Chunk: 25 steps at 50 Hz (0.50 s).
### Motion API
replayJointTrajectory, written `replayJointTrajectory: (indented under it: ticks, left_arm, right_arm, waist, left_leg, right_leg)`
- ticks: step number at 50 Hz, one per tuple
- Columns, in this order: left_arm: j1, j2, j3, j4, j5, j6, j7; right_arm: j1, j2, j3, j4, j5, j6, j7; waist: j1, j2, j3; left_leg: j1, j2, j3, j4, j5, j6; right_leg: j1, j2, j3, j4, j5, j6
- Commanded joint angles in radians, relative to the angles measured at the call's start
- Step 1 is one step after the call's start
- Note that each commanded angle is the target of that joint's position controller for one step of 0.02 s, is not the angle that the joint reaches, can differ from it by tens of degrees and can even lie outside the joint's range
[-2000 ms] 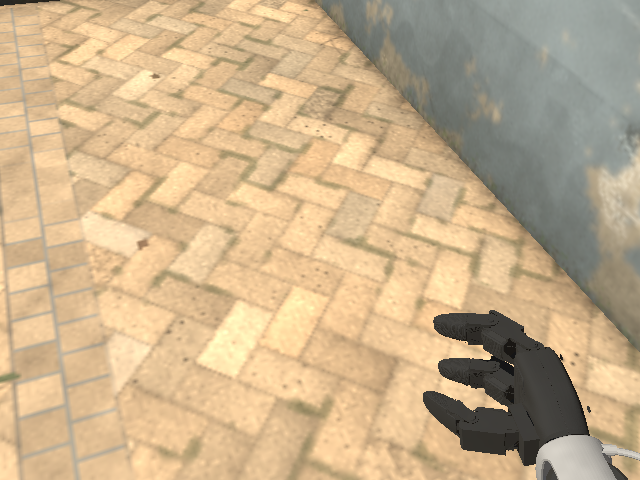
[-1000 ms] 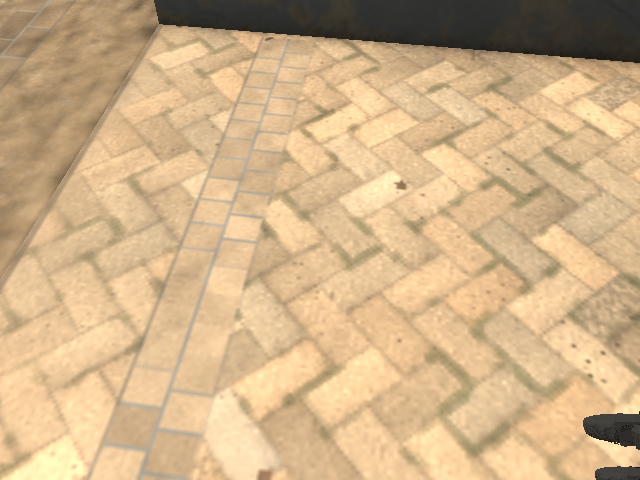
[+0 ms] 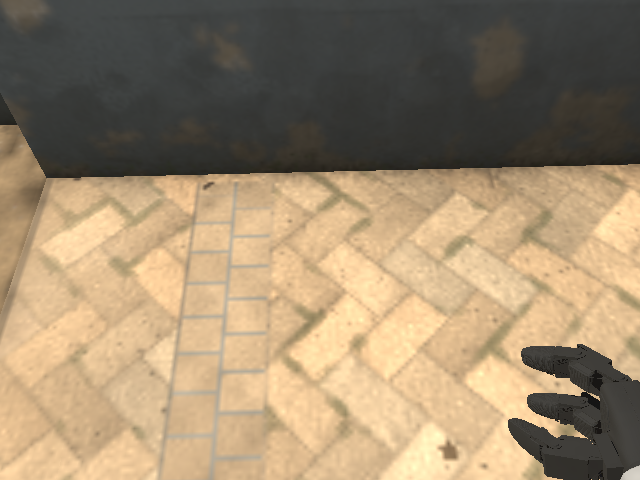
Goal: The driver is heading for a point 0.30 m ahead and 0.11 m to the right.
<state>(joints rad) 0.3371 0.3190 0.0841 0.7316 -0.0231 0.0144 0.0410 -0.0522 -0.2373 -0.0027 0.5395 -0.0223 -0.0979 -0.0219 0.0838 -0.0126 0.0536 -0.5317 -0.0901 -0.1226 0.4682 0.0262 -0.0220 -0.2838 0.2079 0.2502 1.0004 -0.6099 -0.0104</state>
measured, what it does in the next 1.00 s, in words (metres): walks ahead, turning right: right foot, then left foot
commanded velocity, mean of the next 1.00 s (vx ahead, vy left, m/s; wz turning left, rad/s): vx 0.04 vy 0.00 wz -0.67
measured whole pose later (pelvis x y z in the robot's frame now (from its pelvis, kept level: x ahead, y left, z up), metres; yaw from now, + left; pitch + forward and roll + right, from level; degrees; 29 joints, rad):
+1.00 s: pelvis +0.10 +0.00 +0.02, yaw -37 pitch +1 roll +0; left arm 0.17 0.25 0.05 0.64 0.02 0.04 0.02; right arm 0.15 -0.21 -0.03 0.72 -0.01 -0.01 -0.01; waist 0.01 -0.04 0.01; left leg -0.28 -0.01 0.02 0.57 -0.30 0.01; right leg -0.29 0.02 0.10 0.57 -0.29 0.02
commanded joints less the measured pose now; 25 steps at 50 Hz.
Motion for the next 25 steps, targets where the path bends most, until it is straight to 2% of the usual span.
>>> replayJointTrajectory:
  ticks: [1,2,3,4,5,6,7,9,11,14,17,19,20,21,22,23,24,25]
  left_arm:
    - [0.16,0.127,0.006,-0.095,-0.011,0.004,-0.028]
    - [0.04,0.16,0.02,-0.119,-0.009,0.02,-0.02]
    - [-0.014,0.159,0.026,-0.136,-0.005,0.038,-0.008]
    - [-0.038,0.137,0.021,-0.158,-0.003,0.046,-0.003]
    - [-0.046,0.096,0.011,-0.172,-0.001,0.047,-0.003]
    - [-0.05,0.057,0.001,-0.183,-0.001,0.041,-0.003]
    - [-0.061,0.035,-0.007,-0.192,0.0,0.034,-0.002]
    - [-0.081,0.043,-0.007,-0.198,0.002,0.03,-0.005]
    - [-0.104,0.063,-0.003,-0.2,0.002,0.035,-0.012]
    - [-0.142,0.08,0.002,-0.209,0.001,0.045,-0.025]
    - [-0.177,0.094,0.011,-0.219,0.0,0.053,-0.04]
    - [-0.151,0.091,0.021,-0.21,0.002,0.059,-0.048]
    - [-0.114,0.102,0.034,-0.193,0.003,0.062,-0.045]
    - [-0.04,0.153,0.057,-0.17,0.006,0.061,-0.036]
    - [-0.004,0.297,0.088,-0.188,0.008,0.056,-0.017]
    - [-0.031,0.293,0.083,-0.225,0.048,0.027,-0.024]
    - [-0.074,0.265,0.076,-0.225,0.058,0.004,-0.029]
    - [-0.142,0.226,0.066,-0.229,0.04,-0.006,-0.022]
  right_arm:
    - [0.176,-0.129,-0.06,-0.04,-0.008,0.03,-0.021]
    - [0.133,-0.081,-0.042,-0.044,-0.001,0.046,-0.031]
    - [0.111,-0.085,-0.037,-0.046,-0.006,0.061,-0.036]
    - [0.085,-0.102,-0.043,-0.028,-0.006,0.07,-0.037]
    - [0.091,-0.108,-0.049,-0.006,-0.009,0.07,-0.035]
    - [0.108,-0.113,-0.055,0.017,-0.01,0.068,-0.032]
    - [0.126,-0.127,-0.063,0.038,-0.01,0.067,-0.03]
    - [0.135,-0.152,-0.078,0.062,-0.009,0.069,-0.029]
    - [0.112,-0.172,-0.087,0.072,-0.001,0.075,-0.029]
    - [0.087,-0.206,-0.103,0.087,0.009,0.083,-0.022]
    - [0.121,-0.231,-0.119,0.113,0.019,0.086,-0.012]
    - [0.127,-0.23,-0.124,0.125,0.033,0.089,-0.007]
    - [0.152,-0.204,-0.12,0.136,0.037,0.092,-0.005]
    - [0.201,-0.166,-0.114,0.158,0.034,0.1,0.0]
    - [0.221,-0.128,-0.106,0.114,-0.008,0.106,0.005]
    - [0.066,-0.15,-0.108,0.054,-0.015,0.093,-0.004]
    - [0.023,-0.174,-0.116,0.046,0.011,0.089,-0.011]
    - [0.061,-0.177,-0.119,0.068,0.021,0.089,-0.018]
  waist:
    - [-0.077,0.186,-0.488]
    - [-0.09,0.093,-0.333]
    - [-0.084,0.051,-0.25]
    - [-0.064,0.049,-0.174]
    - [-0.055,0.061,-0.136]
    - [-0.055,0.081,-0.134]
    - [-0.058,0.096,-0.153]
    - [-0.061,0.1,-0.2]
    - [-0.058,0.1,-0.21]
    - [-0.059,0.135,-0.18]
    - [-0.081,0.158,-0.166]
    - [-0.063,0.148,-0.169]
    - [-0.056,0.12,-0.169]
    - [-0.043,0.0,-0.133]
    - [-0.089,-0.339,-0.097]
    - [-0.008,-0.278,-0.174]
    - [-0.027,-0.175,-0.148]
    - [-0.072,-0.135,-0.136]
  left_leg:
    - [0.789,0.555,-0.567,-0.036,0.22,0.366]
    - [0.62,0.452,-0.39,-0.078,0.019,0.297]
    - [0.473,0.389,-0.303,-0.118,-0.019,0.262]
    - [0.356,0.35,-0.223,-0.14,0.003,0.246]
    - [0.278,0.314,-0.142,-0.16,0.064,0.234]
    - [0.27,0.302,-0.095,-0.17,0.139,0.241]
    - [0.295,0.317,-0.071,-0.174,0.212,0.258]
    - [0.34,0.362,-0.043,-0.177,0.226,0.284]
    - [0.321,0.376,0.005,-0.194,0.12,0.281]
    - [0.268,0.374,0.093,-0.21,-0.022,0.249]
    - [0.306,0.402,0.145,-0.184,-0.077,0.219]
    - [0.324,0.402,0.188,-0.117,-0.131,0.172]
    - [0.294,0.376,0.223,-0.044,-0.195,0.126]
    - [0.182,0.308,0.287,0.13,-0.311,0.051]
    - [-0.179,0.158,0.352,0.495,-0.658,-0.063]
    - [-0.276,0.082,0.113,0.656,-0.668,-0.058]
    - [-0.284,0.094,0.056,0.697,-0.572,-0.027]
    - [-0.284,0.111,0.045,0.68,-0.471,-0.012]
  right_leg:
    - [-0.422,-0.163,-0.072,0.553,0.015,0.098]
    - [-0.45,-0.191,-0.126,0.516,0.121,0.106]
    - [-0.42,-0.209,-0.149,0.508,0.172,0.114]
    - [-0.39,-0.229,-0.157,0.451,0.189,0.111]
    - [-0.353,-0.239,-0.18,0.384,0.198,0.105]
    - [-0.344,-0.243,-0.199,0.322,0.201,0.102]
    - [-0.35,-0.255,-0.206,0.274,0.206,0.103]
    - [-0.343,-0.292,-0.201,0.199,0.247,0.099]
    - [-0.294,-0.314,-0.205,0.114,0.31,0.088]
    - [-0.195,-0.316,-0.243,-0.031,0.352,0.059]
    - [-0.128,-0.297,-0.293,-0.181,0.317,0.027]
    - [-0.046,-0.265,-0.332,-0.349,0.346,-0.009]
    - [0.028,-0.232,-0.336,-0.428,0.366,-0.038]
    - [0.132,-0.259,-0.225,-0.559,0.473,-0.094]
    - [0.287,-0.52,0.195,-0.59,0.806,-0.24]
    - [0.215,-0.565,0.354,-0.67,0.709,-0.359]
    - [0.19,-0.521,0.28,-0.698,0.607,-0.315]
    - [0.168,-0.482,0.205,-0.684,0.575,-0.254]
